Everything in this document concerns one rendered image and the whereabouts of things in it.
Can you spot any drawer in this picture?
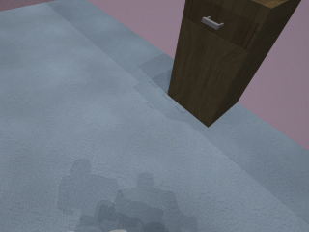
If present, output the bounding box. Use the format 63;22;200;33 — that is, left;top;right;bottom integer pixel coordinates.
185;0;259;50

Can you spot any cabinet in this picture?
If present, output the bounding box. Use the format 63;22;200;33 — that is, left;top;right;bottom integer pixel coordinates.
167;0;301;127

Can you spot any handle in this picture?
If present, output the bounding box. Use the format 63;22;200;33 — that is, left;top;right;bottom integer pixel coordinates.
201;16;224;30

